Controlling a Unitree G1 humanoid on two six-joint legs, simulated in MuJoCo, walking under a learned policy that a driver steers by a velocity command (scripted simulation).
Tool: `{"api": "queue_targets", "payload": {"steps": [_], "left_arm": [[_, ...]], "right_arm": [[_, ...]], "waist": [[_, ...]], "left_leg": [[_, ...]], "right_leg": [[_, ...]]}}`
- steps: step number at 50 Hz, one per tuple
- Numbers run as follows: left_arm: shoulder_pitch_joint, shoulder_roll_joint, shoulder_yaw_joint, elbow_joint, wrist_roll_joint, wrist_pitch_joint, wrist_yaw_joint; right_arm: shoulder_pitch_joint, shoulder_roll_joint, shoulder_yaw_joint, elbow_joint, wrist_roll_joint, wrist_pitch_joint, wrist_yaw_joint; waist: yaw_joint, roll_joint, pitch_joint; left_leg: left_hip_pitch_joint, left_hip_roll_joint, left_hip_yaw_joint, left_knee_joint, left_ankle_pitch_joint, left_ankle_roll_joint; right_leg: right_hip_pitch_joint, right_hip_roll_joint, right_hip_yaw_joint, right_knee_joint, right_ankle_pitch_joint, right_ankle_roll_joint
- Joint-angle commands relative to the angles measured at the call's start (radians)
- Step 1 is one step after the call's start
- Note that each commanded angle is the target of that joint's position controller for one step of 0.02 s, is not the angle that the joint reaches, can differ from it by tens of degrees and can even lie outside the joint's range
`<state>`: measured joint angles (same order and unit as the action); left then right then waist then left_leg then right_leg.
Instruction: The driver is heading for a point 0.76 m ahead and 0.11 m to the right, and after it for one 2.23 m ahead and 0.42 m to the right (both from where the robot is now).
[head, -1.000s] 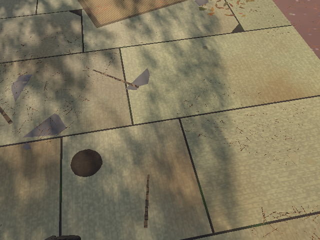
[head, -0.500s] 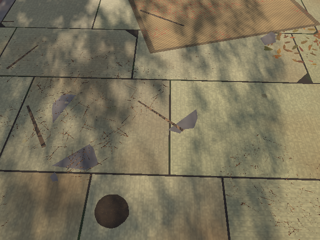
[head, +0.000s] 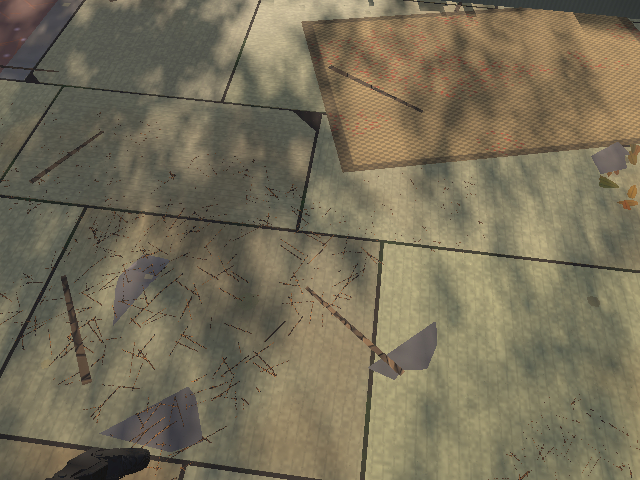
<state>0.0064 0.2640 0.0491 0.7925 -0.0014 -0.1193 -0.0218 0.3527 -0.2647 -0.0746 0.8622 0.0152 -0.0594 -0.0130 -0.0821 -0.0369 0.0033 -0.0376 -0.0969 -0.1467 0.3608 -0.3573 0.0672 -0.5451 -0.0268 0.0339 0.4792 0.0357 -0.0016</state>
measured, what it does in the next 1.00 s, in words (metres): walks ahead: right foot, then left foot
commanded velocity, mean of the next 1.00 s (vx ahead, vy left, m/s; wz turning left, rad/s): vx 0.38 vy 0.00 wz -0.14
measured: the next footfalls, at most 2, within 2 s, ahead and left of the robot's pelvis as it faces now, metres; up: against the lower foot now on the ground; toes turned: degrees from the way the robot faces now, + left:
right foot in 0.04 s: +0.20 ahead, -0.13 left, +0.00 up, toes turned +1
left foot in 0.56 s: +0.48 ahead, +0.13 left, +0.00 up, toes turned +2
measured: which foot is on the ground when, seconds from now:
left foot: down 0.00-0.06, up 0.08-0.54, down 0.56-1.00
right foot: up 0.00-0.02, down 0.04-0.56, up 0.58-1.00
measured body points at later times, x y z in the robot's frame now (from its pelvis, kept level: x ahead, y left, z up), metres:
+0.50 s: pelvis +0.27 -0.01 +0.00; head +0.31 -0.01 +0.45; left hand +0.24 +0.27 -0.13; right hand +0.51 -0.23 -0.08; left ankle +0.44 +0.14 -0.71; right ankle +0.16 -0.13 -0.74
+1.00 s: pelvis +0.46 +0.02 +0.00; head +0.50 +0.00 +0.45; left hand +0.67 +0.25 -0.10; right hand +0.51 -0.28 -0.12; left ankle +0.44 +0.13 -0.74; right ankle +0.52 -0.12 -0.71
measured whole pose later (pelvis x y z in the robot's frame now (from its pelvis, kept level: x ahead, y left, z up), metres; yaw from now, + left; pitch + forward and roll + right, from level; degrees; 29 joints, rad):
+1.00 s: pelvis +0.46 +0.02 +0.00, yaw -12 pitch +2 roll +2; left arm 0.13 0.28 0.08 0.73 -0.01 0.03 -0.03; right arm 0.16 -0.28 -0.07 0.83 0.01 -0.02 -0.03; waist -0.02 -0.02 0.05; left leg -0.15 0.04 0.25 0.40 -0.27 0.01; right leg -0.52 -0.07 -0.03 0.70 -0.20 0.00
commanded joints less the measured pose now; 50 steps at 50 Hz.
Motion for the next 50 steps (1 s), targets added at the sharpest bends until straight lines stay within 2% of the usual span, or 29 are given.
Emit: {"api": "queue_targets", "payload": {"steps": [1, 2, 3, 4, 5, 6, 7, 8, 9, 11, 14, 19, 22, 24, 26, 27, 28, 29, 30, 31, 32, 33, 34, 36, 39, 42, 44, 47, 50], "left_arm": [[0.014, 0.135, 0.037, -0.06, 0.0, -0.029, -0.003], [0.152, 0.173, 0.054, -0.025, 0.011, -0.032, 0.0], [0.322, 0.237, 0.07, -0.003, 0.019, -0.031, 0.002], [0.412, 0.272, 0.084, 0.045, 0.008, -0.016, -0.007], [0.406, 0.179, 0.059, 0.04, -0.018, -0.011, -0.01], [0.326, 0.138, 0.046, 0.023, -0.017, -0.005, -0.006], [0.26, 0.128, 0.037, 0.007, -0.003, 0.002, -0.005], [0.225, 0.112, 0.031, 0.003, 0.006, 0.003, -0.006], [0.212, 0.099, 0.025, 0.003, 0.014, 0.002, -0.006], [0.222, 0.099, 0.024, 0.016, 0.007, 0.0, -0.007], [0.254, 0.145, 0.036, 0.035, -0.001, 0.003, 0.006], [0.323, 0.162, 0.038, 0.067, -0.016, 0.018, 0.016], [0.381, 0.166, 0.038, 0.095, -0.021, 0.03, 0.017], [0.398, 0.172, 0.04, 0.108, -0.024, 0.042, 0.02], [0.385, 0.191, 0.046, 0.111, -0.026, 0.053, 0.025], [0.362, 0.196, 0.045, 0.105, -0.027, 0.057, 0.027], [0.352, 0.171, 0.035, 0.094, -0.019, 0.056, 0.028], [0.352, 0.103, 0.01, 0.058, 0.013, 0.052, 0.029], [0.499, 0.016, -0.012, 0.064, -0.01, 0.035, 0.026], [0.444, 0.141, 0.018, 0.082, -0.031, 0.032, 0.029], [0.365, 0.168, 0.031, 0.056, -0.038, 0.035, 0.032], [0.34, 0.15, 0.033, 0.057, -0.03, 0.046, 0.039], [0.335, 0.14, 0.04, 0.058, -0.021, 0.063, 0.043], [0.364, 0.097, 0.041, 0.052, -0.025, 0.101, 0.044], [0.321, 0.074, 0.042, 0.002, -0.014, 0.129, 0.047], [0.259, 0.068, 0.039, -0.036, -0.01, 0.129, 0.031], [0.206, 0.068, 0.039, -0.064, -0.008, 0.129, 0.016], [0.147, 0.085, 0.046, -0.109, -0.007, 0.138, -0.003], [0.136, 0.101, 0.057, -0.144, -0.009, 0.148, -0.016]], "right_arm": [[0.021, -0.154, -0.034, -0.035, -0.002, 0.004, -0.007], [0.001, -0.131, -0.023, -0.049, -0.007, 0.003, -0.004], [0.023, -0.094, -0.007, -0.071, -0.024, -0.002, -0.003], [0.16, -0.026, 0.012, -0.062, 0.003, -0.018, 0.003], [0.103, -0.116, -0.001, -0.055, 0.016, -0.027, 0.004], [-0.012, -0.153, -0.01, -0.084, 0.021, -0.032, 0.007], [-0.075, -0.144, -0.009, -0.099, 0.01, -0.033, 0.006], [-0.097, -0.131, -0.012, -0.108, -0.003, -0.033, 0.005], [-0.084, -0.118, -0.014, -0.108, -0.007, -0.03, 0.007], [-0.062, -0.082, -0.009, -0.105, -0.003, -0.021, 0.007], [-0.146, -0.061, 0.001, -0.137, -0.012, -0.016, 0.006], [-0.3, -0.038, 0.016, -0.173, -0.006, -0.025, 0.02], [-0.384, -0.046, 0.018, -0.205, 0.003, -0.03, 0.034], [-0.418, -0.06, 0.016, -0.226, 0.004, -0.036, 0.044], [-0.367, -0.091, 0.003, -0.221, 0.002, -0.045, 0.048], [-0.27, -0.12, -0.013, -0.195, -0.002, -0.048, 0.044], [-0.108, -0.175, -0.038, -0.151, -0.011, -0.05, 0.035], [0.064, -0.261, -0.058, -0.132, -0.034, -0.046, 0.021], [0.052, -0.283, -0.056, -0.123, -0.042, -0.035, 0.027], [0.02, -0.186, -0.033, -0.142, -0.033, -0.031, 0.027], [-0.05, -0.144, -0.018, -0.151, -0.028, -0.032, 0.024], [-0.111, -0.117, -0.009, -0.152, -0.028, -0.033, 0.026], [-0.163, -0.093, -0.005, -0.15, -0.026, -0.033, 0.028], [-0.215, -0.09, -0.007, -0.143, -0.04, -0.038, 0.026], [-0.246, -0.124, -0.019, -0.127, -0.042, -0.038, 0.007], [-0.253, -0.14, -0.024, -0.115, -0.035, -0.018, -0.016], [-0.247, -0.155, -0.028, -0.105, -0.029, -0.003, -0.024], [-0.224, -0.179, -0.036, -0.09, -0.014, 0.021, -0.023], [-0.228, -0.198, -0.045, -0.085, 0.008, 0.04, -0.021]], "waist": [[0.071, 0.153, -0.021], [0.134, 0.134, -0.129], [0.183, 0.02, -0.28], [0.143, -0.295, -0.377], [0.174, -0.183, -0.294], [0.178, -0.086, -0.147], [0.153, -0.004, -0.071], [0.128, 0.005, -0.027], [0.102, -0.022, -0.026], [0.083, -0.052, -0.03], [0.095, -0.032, -0.008], [0.144, -0.03, 0.019], [0.17, -0.034, 0.045], [0.165, -0.039, 0.059], [0.117, -0.054, 0.034], [0.057, -0.052, -0.02], [-0.014, -0.032, -0.133], [-0.067, 0.114, -0.299], [0.016, 0.376, -0.42], [-0.016, 0.229, -0.343], [0.0, 0.187, -0.215], [0.036, 0.117, -0.161], [0.068, 0.114, -0.112], [0.116, 0.15, -0.087], [0.133, 0.144, -0.057], [0.116, 0.133, -0.066], [0.095, 0.124, -0.064], [0.074, 0.121, -0.054], [0.081, 0.136, -0.045]], "left_leg": [[0.03, 0.27, -0.154, 0.069, 0.619, 0.11], [-0.022, 0.217, -0.112, 0.232, 0.698, 0.085], [-0.225, 0.128, -0.042, 0.524, 0.477, 0.042], [-0.572, -0.006, 0.022, 0.826, -0.158, -0.023], [-0.704, 0.047, -0.049, 0.929, -0.214, -0.016], [-0.752, 0.091, -0.02, 0.937, -0.121, -0.013], [-0.723, 0.138, 0.024, 0.897, -0.04, -0.015], [-0.695, 0.169, 0.038, 0.837, 0.009, -0.02], [-0.642, 0.194, 0.042, 0.796, 0.036, -0.022], [-0.606, 0.21, 0.065, 0.724, 0.049, -0.034], [-0.65, 0.225, 0.09, 0.573, 0.158, -0.064], [-0.57, 0.184, 0.135, 0.281, 0.414, -0.071], [-0.572, 0.166, 0.14, 0.205, 0.42, -0.06], [-0.571, 0.157, 0.132, 0.164, 0.358, -0.039], [-0.471, 0.132, 0.138, 0.123, 0.293, -0.017], [-0.322, 0.109, 0.159, 0.088, 0.297, 0.003], [-0.066, 0.141, 0.135, 0.116, 0.329, 0.036], [0.233, 0.366, -0.093, 0.157, 0.461, 0.097], [0.447, 0.558, -0.473, 0.054, 0.46, 0.237], [0.357, 0.517, -0.417, 0.032, 0.503, 0.206], [0.231, 0.487, -0.238, 0.037, 0.657, 0.173], [0.109, 0.441, -0.127, 0.024, 0.766, 0.153], [0.004, 0.407, -0.043, -0.006, 0.785, 0.141], [-0.142, 0.382, 0.055, -0.068, 0.793, 0.142], [-0.187, 0.392, 0.148, -0.121, 0.781, 0.164], [-0.165, 0.372, 0.24, -0.129, 0.706, 0.15], [-0.139, 0.377, 0.27, -0.124, 0.677, 0.144], [-0.069, 0.405, 0.277, -0.074, 0.642, 0.132], [-0.017, 0.432, 0.267, 0.023, 0.636, 0.099]], "right_leg": [[0.133, 0.026, -0.035, -0.054, -0.078, -0.058], [0.348, -0.012, -0.003, -0.023, -0.034, -0.103], [0.658, -0.184, 0.196, 0.023, 0.0, -0.187], [0.936, -0.363, 0.625, -0.097, -0.228, -0.322], [0.908, -0.351, 0.69, -0.161, -0.437, -0.29], [0.77, -0.319, 0.55, -0.183, -0.425, -0.247], [0.63, -0.28, 0.444, -0.209, -0.319, -0.23], [0.533, -0.251, 0.38, -0.233, -0.22, -0.23], [0.478, -0.223, 0.328, -0.252, -0.15, -0.223], [0.434, -0.198, 0.254, -0.288, -0.072, -0.229], [0.42, -0.197, 0.18, -0.331, 0.027, -0.241], [0.414, -0.143, 0.054, -0.341, 0.037, -0.193], [0.484, -0.18, 0.066, -0.316, 0.019, -0.189], [0.539, -0.213, 0.09, -0.277, 0.051, -0.179], [0.563, -0.224, 0.111, -0.204, 0.158, -0.161], [0.542, -0.194, 0.09, -0.103, 0.286, -0.142], [0.444, -0.138, 0.056, 0.084, 0.286, -0.111], [0.231, -0.044, 0.0, 0.421, -0.047, -0.059], [-0.075, 0.082, 0.032, 0.694, -0.656, -0.013], [-0.133, 0.031, 0.114, 0.788, -0.65, -0.004], [-0.166, 0.0, 0.088, 0.794, -0.588, 0.002], [-0.129, -0.038, 0.067, 0.764, -0.535, 0.016], [-0.091, -0.061, 0.056, 0.72, -0.497, 0.025], [0.012, -0.072, 0.032, 0.696, -0.435, 0.038], [-0.014, -0.078, 0.021, 0.597, -0.331, 0.053], [0.018, -0.082, -0.007, 0.435, -0.184, 0.046], [0.042, -0.075, -0.029, 0.347, -0.138, 0.037], [0.042, -0.059, -0.056, 0.262, -0.189, 0.016], [0.062, -0.036, -0.084, 0.17, -0.276, -0.021]]}}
